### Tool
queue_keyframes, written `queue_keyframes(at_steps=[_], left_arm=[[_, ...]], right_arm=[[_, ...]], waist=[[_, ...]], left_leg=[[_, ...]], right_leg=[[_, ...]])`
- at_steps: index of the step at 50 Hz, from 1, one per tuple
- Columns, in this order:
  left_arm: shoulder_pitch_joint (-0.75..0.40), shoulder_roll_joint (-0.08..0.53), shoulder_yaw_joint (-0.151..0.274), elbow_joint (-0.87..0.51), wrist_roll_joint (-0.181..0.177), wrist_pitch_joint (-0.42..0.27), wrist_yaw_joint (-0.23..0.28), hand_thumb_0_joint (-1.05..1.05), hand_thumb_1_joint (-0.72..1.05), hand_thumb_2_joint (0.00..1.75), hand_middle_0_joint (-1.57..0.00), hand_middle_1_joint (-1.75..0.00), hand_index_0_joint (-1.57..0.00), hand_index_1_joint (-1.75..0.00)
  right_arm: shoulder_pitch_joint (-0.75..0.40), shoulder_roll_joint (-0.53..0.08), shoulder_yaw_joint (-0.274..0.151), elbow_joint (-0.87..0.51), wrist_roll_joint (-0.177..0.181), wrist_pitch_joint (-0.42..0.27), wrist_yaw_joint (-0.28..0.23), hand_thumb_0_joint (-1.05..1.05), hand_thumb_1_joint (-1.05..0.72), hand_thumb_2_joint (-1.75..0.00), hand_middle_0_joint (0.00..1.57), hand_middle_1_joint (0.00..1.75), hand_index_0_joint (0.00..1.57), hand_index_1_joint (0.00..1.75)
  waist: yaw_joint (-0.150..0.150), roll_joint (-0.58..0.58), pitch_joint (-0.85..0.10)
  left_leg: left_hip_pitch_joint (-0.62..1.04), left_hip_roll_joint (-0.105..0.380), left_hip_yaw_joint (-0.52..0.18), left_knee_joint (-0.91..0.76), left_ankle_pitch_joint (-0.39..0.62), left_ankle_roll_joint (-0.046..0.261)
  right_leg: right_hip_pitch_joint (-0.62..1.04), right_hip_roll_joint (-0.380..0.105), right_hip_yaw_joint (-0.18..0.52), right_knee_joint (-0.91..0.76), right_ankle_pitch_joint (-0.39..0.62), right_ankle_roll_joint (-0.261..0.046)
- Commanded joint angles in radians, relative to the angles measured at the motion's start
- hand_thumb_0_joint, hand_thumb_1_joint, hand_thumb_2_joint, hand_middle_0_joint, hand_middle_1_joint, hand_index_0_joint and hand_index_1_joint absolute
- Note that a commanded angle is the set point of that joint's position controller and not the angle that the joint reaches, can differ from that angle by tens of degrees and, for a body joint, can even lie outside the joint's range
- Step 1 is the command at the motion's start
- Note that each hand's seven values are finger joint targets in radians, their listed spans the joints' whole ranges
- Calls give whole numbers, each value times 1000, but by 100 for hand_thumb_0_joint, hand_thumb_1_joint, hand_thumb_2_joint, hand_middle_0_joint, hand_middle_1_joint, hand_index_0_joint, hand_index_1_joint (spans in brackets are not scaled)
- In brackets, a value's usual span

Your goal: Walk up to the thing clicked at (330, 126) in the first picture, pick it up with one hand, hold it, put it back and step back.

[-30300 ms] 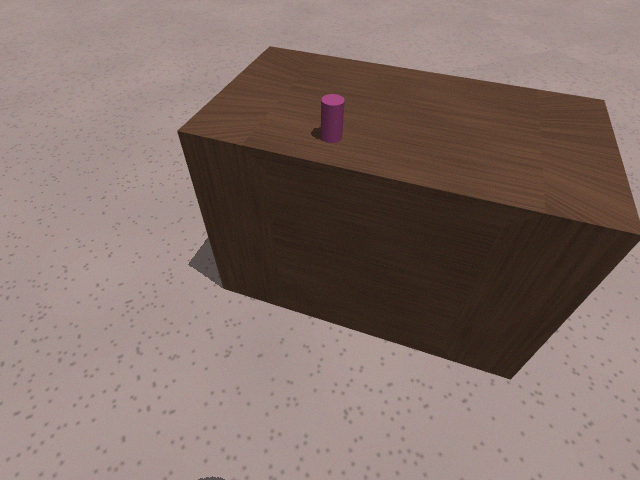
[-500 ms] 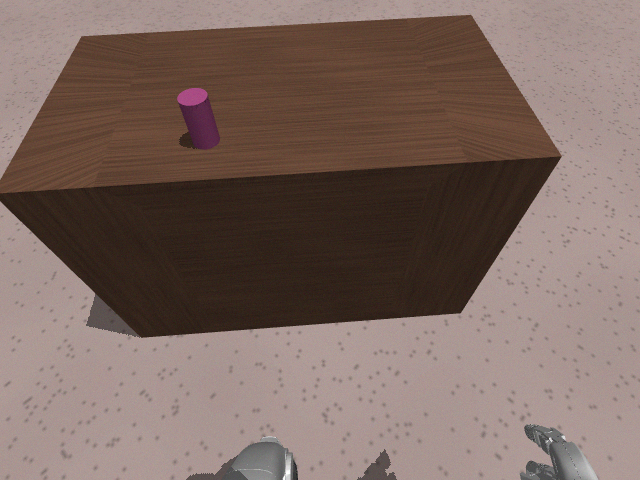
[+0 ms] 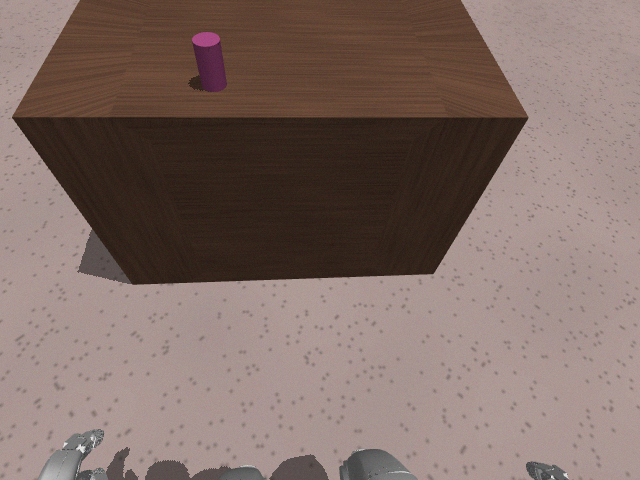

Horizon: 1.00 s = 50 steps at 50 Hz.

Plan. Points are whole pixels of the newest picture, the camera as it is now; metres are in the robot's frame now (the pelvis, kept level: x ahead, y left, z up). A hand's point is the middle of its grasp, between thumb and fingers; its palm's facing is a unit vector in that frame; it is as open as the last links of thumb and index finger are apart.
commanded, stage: step back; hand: left
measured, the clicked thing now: (210, 63) +0.88 +0.22 -0.01
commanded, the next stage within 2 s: stand in 1.62 s
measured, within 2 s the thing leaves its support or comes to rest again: neither
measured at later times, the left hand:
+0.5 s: hand out of the picture -0.06 +0.27 -0.15, palm faces +0.05 -0.91 -0.42, open 7.4 cm
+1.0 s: hand out of the picture -0.20 +0.26 -0.15, palm faces +0.05 -0.93 -0.37, open 7.4 cm
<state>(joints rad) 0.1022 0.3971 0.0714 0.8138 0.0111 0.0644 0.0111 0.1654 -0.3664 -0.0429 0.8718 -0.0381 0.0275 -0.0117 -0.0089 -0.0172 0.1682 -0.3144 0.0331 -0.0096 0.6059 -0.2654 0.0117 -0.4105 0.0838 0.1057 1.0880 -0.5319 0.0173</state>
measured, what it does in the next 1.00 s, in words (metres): walks backwards: right foot, then left foot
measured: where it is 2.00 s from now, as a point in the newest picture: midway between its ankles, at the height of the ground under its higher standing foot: outside the picture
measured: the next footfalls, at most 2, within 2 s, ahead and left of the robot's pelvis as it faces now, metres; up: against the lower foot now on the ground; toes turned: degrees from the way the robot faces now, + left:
right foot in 0.10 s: -0.03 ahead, -0.14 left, +0.00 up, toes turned +0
left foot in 0.42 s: -0.13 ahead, +0.11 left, +0.00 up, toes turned +1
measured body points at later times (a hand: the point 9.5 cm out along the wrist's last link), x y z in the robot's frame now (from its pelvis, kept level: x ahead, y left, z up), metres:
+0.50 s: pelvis -0.17 -0.01 -0.01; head -0.12 +0.00 +0.43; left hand -0.07 +0.32 -0.12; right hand -0.07 -0.32 -0.14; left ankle -0.17 +0.11 -0.73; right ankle -0.09 -0.13 -0.71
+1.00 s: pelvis -0.23 -0.01 +0.00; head -0.22 -0.01 +0.45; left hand -0.20 +0.31 -0.12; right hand -0.16 -0.33 -0.12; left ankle -0.21 +0.11 -0.73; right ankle -0.24 -0.14 -0.73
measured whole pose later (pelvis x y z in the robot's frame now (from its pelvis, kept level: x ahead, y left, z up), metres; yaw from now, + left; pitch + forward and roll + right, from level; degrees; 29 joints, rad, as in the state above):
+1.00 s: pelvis -0.23 -0.01 +0.00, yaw +2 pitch -2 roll +0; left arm 0.24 0.37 0.06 0.98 0.04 -0.01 -0.02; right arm 0.25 -0.39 -0.07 1.01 -0.04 0.00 0.02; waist 0.03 0.00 0.06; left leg -0.27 -0.02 -0.03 0.58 -0.29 0.00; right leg -0.20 -0.03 -0.01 0.60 -0.35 0.00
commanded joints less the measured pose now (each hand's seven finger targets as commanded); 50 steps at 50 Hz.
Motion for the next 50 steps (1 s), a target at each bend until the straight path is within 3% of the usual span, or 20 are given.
queue_keyframes(at_steps=[1, 4, 5, 7, 11, 16, 20, 22, 23, 24, 27, 31, 34, 36, 37, 40, 45, 48, 49, 50], left_arm=[[28, 155, 46, -65, 11, -35, 4, 0, 90, 90, -20, -30, -20, -30], [145, 153, 48, -2, 22, -49, 6, 0, 90, 90, -20, -30, -20, -30], [136, 207, 65, -2, 34, -55, 8, 0, 90, 90, -20, -30, -20, -30], [71, 382, 101, -39, 36, -55, 5, 0, 90, 90, -20, -30, -20, -30], [-66, 232, 68, -75, 32, -55, 19, 0, 90, 90, -20, -30, -20, -30], [44, 239, 68, -76, 38, -43, 36, 0, 90, 90, -20, -30, -20, -30], [21, 240, 55, -78, 16, -26, 23, 0, 90, 90, -20, -30, -20, -30], [62, 171, 27, -78, 15, -21, 14, 0, 90, 90, -20, -30, -20, -30], [-30, 199, 42, -88, 4, -21, 26, 0, 90, 90, -20, -30, -20, -30], [-57, 216, 53, -75, 20, -18, 27, 0, 90, 90, -20, -30, -20, -30], [72, 192, 53, 6, -3, -19, 9, 0, 90, 90, -20, -30, -20, -30], [81, 173, 44, 24, 15, -47, -26, 0, 90, 90, -20, -30, -20, -30], [165, 155, 49, 90, 23, -79, -15, 0, 90, 90, -20, -30, -20, -30], [177, 266, 80, 84, 48, -101, -1, 0, 90, 90, -20, -30, -20, -30], [98, 343, 91, 58, 50, -105, -1, 0, 90, 90, -20, -30, -20, -30], [19, 241, 62, 54, 35, -120, -2, 0, 90, 90, -20, -30, -20, -30], [54, 257, 65, 70, 39, -111, -12, 0, 90, 90, -20, -30, -20, -30], [27, 232, 43, 61, 25, -96, -18, 0, 90, 90, -20, -30, -20, -30], [53, 187, 24, 64, 25, -92, -21, 0, 90, 90, -20, -30, -20, -30], [59, 125, 4, 58, 8, -91, -23, 0, 90, 90, -20, -30, -20, -30]], right_arm=[[15, -286, -77, -84, 2, -9, -19, 0, -90, -90, 20, 30, 20, 30], [-50, -284, -66, -99, 20, 11, -12, 0, -90, -90, 20, 30, 20, 30], [-50, -237, -53, -105, 24, 12, -9, 0, -90, -90, 20, 30, 20, 30], [-90, -206, -55, -128, 26, 15, -33, 0, -90, -90, 20, 30, 20, 30], [20, -218, -54, -66, 39, 10, -29, 0, -90, -90, 20, 30, 20, 30], [-16, -198, -46, -98, 18, 0, -26, 0, -90, -90, 20, 30, 20, 30], [90, -190, -57, -37, 10, -12, -16, 0, -90, -90, 20, 30, 20, 30], [71, -296, -86, -36, -14, -13, -15, 0, -90, -90, 20, 30, 20, 30], [17, -400, -99, -59, 0, -8, -2, 0, -90, -90, 20, 30, 20, 30], [-27, -389, -105, -65, -6, -17, -6, 0, -90, -90, 20, 30, 20, 30], [-103, -280, -64, -65, -4, -31, -19, 0, -90, -90, 20, 30, 20, 30], [-62, -261, -72, -55, -17, -34, -4, 0, -90, -90, 20, 30, 20, 30], [-44, -259, -72, -42, -12, -14, 2, 0, -90, -90, 20, 30, 20, 30], [-37, -136, -33, -67, 2, -18, 8, 0, -90, -90, 20, 30, 20, 30], [-90, -197, -51, -58, -3, -19, -5, 0, -90, -90, 20, 30, 20, 30], [-36, -210, -58, -3, 21, -36, 12, 0, -90, -90, 20, 30, 20, 30], [-32, -210, -59, 10, 6, -48, 25, 0, -90, -90, 20, 30, 20, 30], [49, -189, -65, 52, 5, -74, 18, 0, -90, -90, 20, 30, 20, 30], [75, -199, -74, 64, 0, -84, 11, 0, -90, -90, 20, 30, 20, 30], [95, -250, -84, 64, -8, -93, 3, 0, -90, -90, 20, 30, 20, 30]], waist=[[-14, 215, -236], [43, 196, -289], [37, 103, -272], [88, -259, -186], [-7, -97, -152], [64, -160, -202], [17, -145, -259], [25, 104, -233], [-27, 263, -207], [-22, 201, -155], [65, 109, -139], [7, 189, -133], [46, 133, -159], [60, -156, -124], [82, -128, -59], [26, -49, -42], [56, -151, -32], [5, -109, -102], [-8, -39, -146], [-14, 141, -189]], left_leg=[[248, 219, -208, -79, 516, 221], [132, 173, -151, 21, 396, 142], [-34, 105, -138, 78, 217, 84], [-189, -110, -116, 476, -392, -8], [-134, -138, -150, 619, -235, -20], [-171, -68, -85, 309, -292, -32], [74, -77, 37, -171, -21, -2], [226, 177, -336, -253, 58, 113], [9, 379, -519, -325, 95, 272], [-97, 407, -546, -335, 86, 309], [-78, 229, -243, -248, 93, 198], [39, 181, -234, -284, -334, 173], [-23, 153, -160, -134, -254, 134], [-339, -52, -27, 177, -293, 3], [-218, -18, -149, 240, -299, -15], [-147, -41, -131, 256, -141, -18], [-94, -33, -52, 102, -179, -25], [123, -53, 5, -182, -60, -5], [243, -36, -51, -236, -24, 5], [322, 152, -348, -325, -107, 66]], right_leg=[[21, -57, -64, -323, 24, 0], [246, -57, -105, -696, 311, -37], [322, -138, 44, -682, 360, -63], [88, -514, 470, -764, 498, -329], [76, -319, 109, -622, 661, -229], [328, -365, 132, -556, 804, -238], [269, -303, 81, -439, 662, -164], [-67, -153, -9, -266, 203, -59], [-37, -47, -78, -51, -121, -26], [10, -56, 35, 89, -104, -28], [21, -22, 53, 135, 39, -39], [61, -66, -56, -319, -27, -11], [298, -47, -81, -755, 134, -59], [399, -313, 431, -876, -126, -143], [82, -459, 540, -907, -316, -256], [110, -316, 277, -848, -125, -188], [122, -315, 204, -854, -159, -184], [121, -270, 87, -694, 126, -156], [74, -232, 24, -570, 253, -127], [-44, -130, -66, -391, 242, -65]])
